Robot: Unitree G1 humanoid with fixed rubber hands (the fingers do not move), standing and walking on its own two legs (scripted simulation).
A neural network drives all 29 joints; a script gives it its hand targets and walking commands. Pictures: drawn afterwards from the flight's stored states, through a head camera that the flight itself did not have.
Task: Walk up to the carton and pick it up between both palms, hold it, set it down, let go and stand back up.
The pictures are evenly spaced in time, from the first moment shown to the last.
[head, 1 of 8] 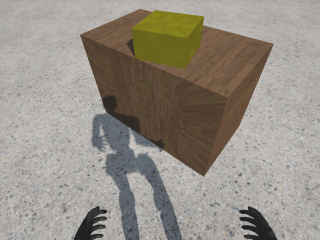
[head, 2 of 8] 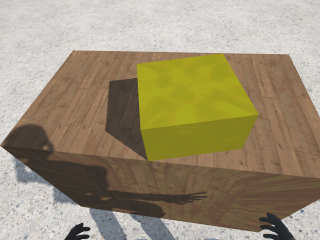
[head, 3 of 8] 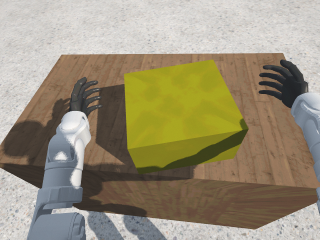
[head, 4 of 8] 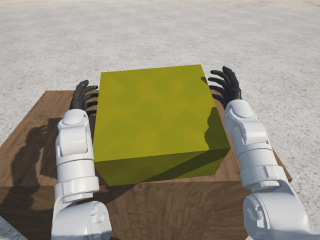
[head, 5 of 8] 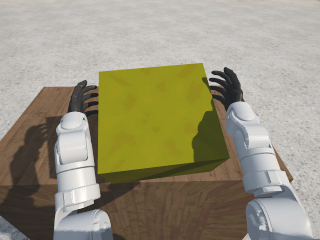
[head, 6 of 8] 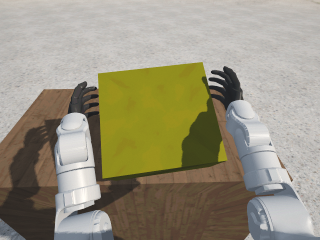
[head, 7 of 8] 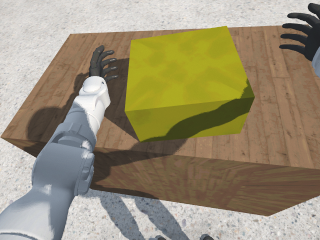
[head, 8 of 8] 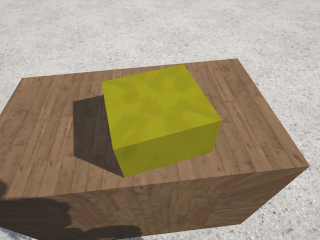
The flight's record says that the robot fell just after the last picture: no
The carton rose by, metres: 0.13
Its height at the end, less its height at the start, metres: +0.00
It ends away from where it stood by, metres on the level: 0.02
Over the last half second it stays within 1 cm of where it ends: yes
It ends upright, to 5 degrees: yes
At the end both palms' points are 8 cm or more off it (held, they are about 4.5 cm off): yes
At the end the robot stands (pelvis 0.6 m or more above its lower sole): yes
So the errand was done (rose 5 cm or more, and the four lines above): yes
